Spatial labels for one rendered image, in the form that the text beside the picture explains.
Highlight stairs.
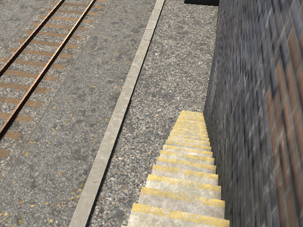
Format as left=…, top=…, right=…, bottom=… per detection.
left=121, top=110, right=230, bottom=227

